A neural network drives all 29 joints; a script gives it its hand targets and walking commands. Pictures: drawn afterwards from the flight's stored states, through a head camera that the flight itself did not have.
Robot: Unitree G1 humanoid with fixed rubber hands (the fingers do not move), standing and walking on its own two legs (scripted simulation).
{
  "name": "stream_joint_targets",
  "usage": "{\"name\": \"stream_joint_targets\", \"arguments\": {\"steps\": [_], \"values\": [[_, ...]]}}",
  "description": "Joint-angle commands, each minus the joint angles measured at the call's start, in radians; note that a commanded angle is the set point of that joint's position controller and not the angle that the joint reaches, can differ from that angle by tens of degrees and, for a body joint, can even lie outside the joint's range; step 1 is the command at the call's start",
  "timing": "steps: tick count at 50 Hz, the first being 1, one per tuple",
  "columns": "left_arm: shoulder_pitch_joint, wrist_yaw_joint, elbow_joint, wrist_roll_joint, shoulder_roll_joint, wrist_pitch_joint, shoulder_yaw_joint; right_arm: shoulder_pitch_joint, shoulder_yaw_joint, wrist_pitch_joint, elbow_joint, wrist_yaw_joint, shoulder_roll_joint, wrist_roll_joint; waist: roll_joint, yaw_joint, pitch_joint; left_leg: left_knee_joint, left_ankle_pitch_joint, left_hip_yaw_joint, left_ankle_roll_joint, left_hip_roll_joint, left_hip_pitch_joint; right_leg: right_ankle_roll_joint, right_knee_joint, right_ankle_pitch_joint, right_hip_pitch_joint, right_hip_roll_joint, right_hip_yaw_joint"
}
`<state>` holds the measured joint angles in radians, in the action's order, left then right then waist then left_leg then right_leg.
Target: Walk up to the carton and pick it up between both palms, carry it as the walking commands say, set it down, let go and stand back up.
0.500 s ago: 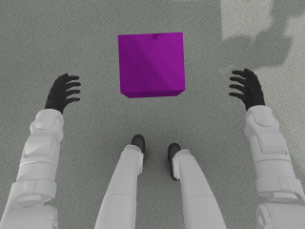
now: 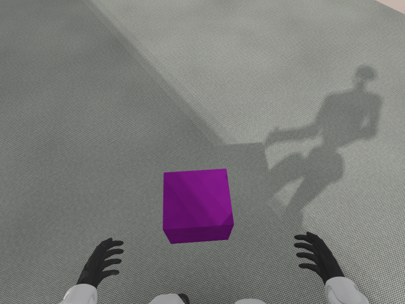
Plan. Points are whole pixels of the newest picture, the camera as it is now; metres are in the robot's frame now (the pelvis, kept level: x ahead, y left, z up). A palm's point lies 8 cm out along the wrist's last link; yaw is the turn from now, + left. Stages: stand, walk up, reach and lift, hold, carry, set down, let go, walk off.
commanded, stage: let go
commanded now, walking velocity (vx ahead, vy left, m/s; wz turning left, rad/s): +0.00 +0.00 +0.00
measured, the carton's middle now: (197, 207) +0.49 +0.04 -0.64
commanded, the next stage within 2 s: stand in 0.46 s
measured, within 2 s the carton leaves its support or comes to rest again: neither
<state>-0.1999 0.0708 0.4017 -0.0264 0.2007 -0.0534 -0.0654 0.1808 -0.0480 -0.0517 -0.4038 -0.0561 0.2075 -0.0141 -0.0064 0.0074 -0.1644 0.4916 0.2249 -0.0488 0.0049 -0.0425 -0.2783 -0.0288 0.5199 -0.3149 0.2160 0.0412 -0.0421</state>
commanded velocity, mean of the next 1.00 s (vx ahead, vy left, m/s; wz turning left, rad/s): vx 0.00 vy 0.00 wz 0.00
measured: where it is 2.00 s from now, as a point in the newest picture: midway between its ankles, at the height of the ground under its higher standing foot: outside the picture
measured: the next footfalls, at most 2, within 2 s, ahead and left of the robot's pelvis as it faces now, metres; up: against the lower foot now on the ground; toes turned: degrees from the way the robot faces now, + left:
none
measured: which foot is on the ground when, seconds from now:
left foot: down 0.00-1.00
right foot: down 0.00-1.00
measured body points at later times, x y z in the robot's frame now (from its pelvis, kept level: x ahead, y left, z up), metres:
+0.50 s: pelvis +0.03 +0.01 +0.00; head +0.04 +0.00 +0.45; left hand +0.20 +0.24 -0.08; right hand +0.20 -0.23 -0.08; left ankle +0.02 +0.12 -0.74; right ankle -0.03 -0.10 -0.74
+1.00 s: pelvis +0.02 +0.00 +0.00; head -0.04 +0.01 +0.45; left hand +0.14 +0.29 -0.10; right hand +0.12 -0.30 -0.09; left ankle +0.02 +0.12 -0.74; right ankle -0.03 -0.10 -0.74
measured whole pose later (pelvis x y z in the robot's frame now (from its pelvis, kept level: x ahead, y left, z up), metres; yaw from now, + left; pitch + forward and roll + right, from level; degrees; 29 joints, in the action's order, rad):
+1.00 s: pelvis +0.02 +0.00 +0.00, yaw -2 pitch -2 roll +0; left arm -0.28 -0.01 0.85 -0.03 0.33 0.02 -0.02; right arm 0.25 -0.04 0.03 -0.87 0.01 0.32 -0.03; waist -0.02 0.00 0.14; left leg 0.45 0.26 -0.02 0.01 -0.02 -0.16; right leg -0.03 0.42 -0.30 0.08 0.06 -0.08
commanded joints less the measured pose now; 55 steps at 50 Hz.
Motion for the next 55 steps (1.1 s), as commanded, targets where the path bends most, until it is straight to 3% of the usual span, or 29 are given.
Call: {"name": "stream_joint_targets", "arguments": {"steps": [1, 4, 6, 8, 9, 10, 12, 13, 15, 16, 17, 20, 21, 22, 23, 24, 25, 28, 32, 34, 35, 38, 39, 41, 43, 49, 51, 52, 55], "values": [[-0.020, -0.006, -0.145, -0.007, 0.142, 0.019, -0.051, 0.001, -0.019, 0.035, 0.172, -0.002, 0.105, 0.013, -0.043, -0.012, 0.280, -0.005, -0.245, 0.044, -0.025, -0.013, 0.280, 0.044, -0.135, 0.307, -0.007, -0.053, 0.001], [0.028, -0.009, -0.193, 0.012, 0.136, 0.009, -0.013, -0.037, -0.013, 0.014, 0.177, -0.008, 0.095, 0.017, 0.003, -0.015, 0.228, -0.004, -0.201, 0.042, -0.034, -0.009, 0.351, 0.049, -0.139, 0.198, 0.058, -0.044, 0.021], [0.024, -0.002, -0.146, 0.016, 0.123, -0.018, 0.003, -0.020, -0.023, -0.005, 0.134, -0.006, 0.090, 0.010, -0.020, 0.009, 0.097, -0.005, -0.135, 0.032, -0.033, -0.002, 0.386, 0.022, -0.183, 0.093, 0.152, -0.063, 0.008], [-0.008, -0.012, -0.135, 0.012, 0.132, -0.036, -0.019, -0.034, -0.022, -0.023, 0.154, -0.013, 0.109, 0.004, -0.026, -0.025, 0.159, -0.021, -0.190, 0.025, -0.026, 0.000, 0.385, 0.033, -0.155, 0.169, 0.079, -0.044, 0.018], [-0.003, -0.011, -0.135, 0.029, 0.117, -0.043, -0.004, -0.006, -0.031, -0.025, 0.121, -0.009, 0.098, 0.014, 0.006, 0.012, 0.141, -0.015, -0.232, 0.026, -0.033, 0.003, 0.376, 0.038, -0.142, 0.216, 0.076, -0.033, 0.021], [-0.010, -0.014, -0.143, 0.009, 0.119, -0.040, -0.009, 0.005, -0.034, -0.031, 0.111, -0.009, 0.094, 0.013, 0.045, -0.005, 0.182, -0.016, -0.285, 0.024, -0.028, 0.001, 0.355, 0.041, -0.117, 0.294, 0.013, -0.024, 0.025], [-0.013, -0.021, -0.119, 0.020, 0.121, -0.041, 0.001, 0.035, -0.019, -0.038, 0.085, 0.000, 0.095, 0.019, 0.042, 0.007, 0.133, -0.015, -0.301, 0.007, -0.021, 0.008, 0.336, 0.040, -0.119, 0.347, 0.008, -0.030, 0.004], [-0.037, -0.026, -0.117, 0.010, 0.113, -0.042, -0.009, 0.017, -0.046, -0.030, 0.130, -0.002, 0.110, 0.010, 0.065, 0.010, 0.205, -0.013, -0.413, 0.001, -0.028, 0.004, 0.372, 0.042, -0.089, 0.422, -0.010, -0.006, 0.022], [-0.042, -0.030, -0.086, 0.014, 0.118, -0.046, -0.008, 0.006, -0.041, -0.035, 0.114, 0.004, 0.113, 0.008, -0.009, 0.006, 0.224, -0.011, -0.434, -0.008, -0.027, 0.008, 0.332, 0.049, -0.078, 0.472, -0.049, -0.011, 0.015], [-0.037, -0.033, -0.091, 0.013, 0.122, -0.044, 0.005, 0.000, -0.023, -0.032, 0.101, 0.002, 0.111, 0.027, 0.041, -0.004, 0.203, -0.015, -0.445, -0.011, -0.021, 0.017, 0.351, 0.041, -0.097, 0.437, -0.020, -0.014, 0.004], [-0.009, -0.030, -0.089, 0.005, 0.108, -0.057, -0.015, 0.000, -0.019, -0.044, 0.076, 0.006, 0.108, 0.010, 0.001, 0.004, 0.164, -0.036, -0.371, -0.009, -0.033, 0.009, 0.299, 0.049, -0.106, 0.440, -0.047, -0.020, -0.003], [0.007, -0.064, -0.123, 0.029, 0.086, -0.097, -0.014, -0.014, -0.017, -0.014, 0.087, 0.016, 0.136, 0.037, 0.031, -0.003, 0.195, -0.010, -0.441, -0.018, -0.016, 0.013, 0.352, 0.043, -0.092, 0.377, 0.025, -0.009, 0.010], [-0.034, -0.065, -0.104, 0.020, 0.093, -0.113, -0.022, 0.033, -0.004, -0.015, 0.065, 0.020, 0.136, 0.039, -0.011, 0.001, 0.211, -0.013, -0.463, -0.010, -0.017, 0.006, 0.316, 0.051, -0.092, 0.443, -0.016, -0.007, 0.007], [-0.008, -0.067, -0.144, 0.017, 0.111, -0.116, -0.020, 0.023, -0.009, -0.014, 0.080, 0.027, 0.145, 0.034, 0.006, -0.008, 0.247, -0.003, -0.413, -0.003, -0.026, 0.000, 0.303, 0.050, -0.074, 0.448, -0.047, -0.011, 0.009], [0.008, -0.091, 0.033, 0.006, 0.259, -0.046, -0.037, 0.001, -0.044, 0.016, -0.085, 0.051, 0.222, -0.011, -0.097, -0.037, 0.389, 0.008, -0.455, -0.037, -0.018, 0.099, 0.206, 0.047, -0.058, 0.444, -0.128, -0.074, -0.035], [0.008, -0.100, 0.050, -0.005, 0.279, -0.021, -0.045, -0.027, -0.050, 0.029, -0.107, 0.053, 0.243, -0.012, -0.074, -0.035, 0.395, -0.015, -0.353, -0.049, -0.022, 0.093, 0.188, 0.048, -0.084, 0.413, -0.141, -0.077, -0.057], [0.024, -0.104, 0.059, -0.010, 0.288, -0.002, -0.044, -0.002, -0.051, 0.040, -0.116, 0.059, 0.240, -0.012, -0.078, -0.028, 0.359, -0.008, -0.384, -0.026, -0.014, 0.087, 0.169, 0.048, -0.080, 0.447, -0.134, -0.076, -0.060], [-0.018, -0.092, 0.134, 0.001, 0.224, 0.044, -0.013, -0.018, -0.047, 0.067, -0.187, 0.067, 0.239, -0.019, 0.041, -0.033, 0.314, -0.021, -0.375, -0.044, 0.004, 0.105, 0.159, 0.034, -0.103, 0.389, -0.081, -0.107, -0.107], [0.026, -0.086, 0.187, 0.007, 0.271, 0.073, -0.025, -0.029, -0.043, 0.094, -0.230, 0.068, 0.217, -0.018, -0.047, -0.021, 0.268, -0.046, -0.361, -0.060, 0.009, 0.119, 0.150, 0.027, -0.118, 0.372, -0.043, -0.093, -0.093], [0.015, -0.083, 0.219, 0.003, 0.254, 0.086, -0.011, -0.034, -0.044, 0.096, -0.247, 0.070, 0.236, -0.017, -0.017, -0.017, 0.200, -0.054, -0.363, -0.057, 0.014, 0.119, 0.120, 0.034, -0.138, 0.424, -0.015, -0.111, -0.104], [0.016, -0.086, 0.238, 0.004, 0.255, 0.087, -0.016, -0.015, -0.050, 0.102, -0.280, 0.070, 0.260, -0.019, 0.049, -0.002, 0.240, -0.044, -0.381, -0.055, 0.017, 0.122, 0.157, 0.022, -0.133, 0.442, -0.034, -0.113, -0.132], [0.026, -0.086, 0.262, 0.002, 0.307, 0.093, -0.029, -0.058, -0.048, 0.103, -0.285, 0.069, 0.261, -0.013, 0.018, -0.015, 0.237, -0.071, -0.347, -0.071, 0.017, 0.120, 0.134, 0.020, -0.146, 0.413, -0.055, -0.115, -0.118], [0.006, -0.085, 0.280, -0.001, 0.307, 0.091, -0.026, -0.042, -0.037, 0.106, -0.302, 0.069, 0.253, -0.016, -0.028, -0.004, 0.215, -0.066, -0.336, -0.059, 0.021, 0.128, 0.140, 0.019, -0.141, 0.404, -0.023, -0.107, -0.109], [-0.017, -0.087, 0.300, 0.001, 0.289, 0.098, -0.010, -0.026, -0.047, 0.106, -0.326, 0.072, 0.283, -0.016, 0.046, -0.007, 0.201, -0.067, -0.351, -0.061, 0.024, 0.132, 0.145, 0.018, -0.153, 0.429, -0.022, -0.120, -0.128], [-0.007, -0.089, 0.329, 0.002, 0.303, 0.100, -0.013, -0.029, -0.048, 0.106, -0.347, 0.073, 0.299, -0.023, -0.006, -0.007, 0.182, -0.095, -0.289, -0.063, 0.013, 0.130, 0.142, 0.018, -0.166, 0.374, -0.017, -0.112, -0.135], [0.033, -0.087, 0.366, -0.004, 0.324, 0.100, -0.001, -0.030, -0.037, 0.101, -0.390, 0.079, 0.320, -0.018, 0.014, -0.005, 0.144, -0.128, -0.167, -0.084, 0.029, 0.134, 0.109, 0.005, -0.199, 0.250, 0.003, -0.113, -0.150], [0.019, -0.086, 0.386, -0.003, 0.313, 0.104, 0.000, -0.048, -0.033, 0.102, -0.406, 0.077, 0.327, -0.025, 0.072, -0.016, 0.145, -0.136, -0.101, -0.080, 0.033, 0.132, 0.093, 0.006, -0.201, 0.194, 0.018, -0.108, -0.152], [0.004, -0.084, 0.391, 0.000, 0.339, 0.110, -0.001, -0.027, -0.028, 0.102, -0.405, 0.071, 0.303, -0.018, 0.007, -0.011, 0.123, -0.152, -0.078, -0.086, 0.028, 0.127, 0.095, 0.001, -0.206, 0.167, 0.026, -0.105, -0.154], [0.021, -0.085, 0.423, -0.004, 0.338, 0.109, 0.000, -0.024, -0.030, 0.111, -0.440, 0.071, 0.319, -0.010, 0.016, -0.008, 0.137, -0.152, -0.104, -0.096, 0.041, 0.138, 0.101, -0.008, -0.197, 0.181, 0.012, -0.116, -0.174]]}}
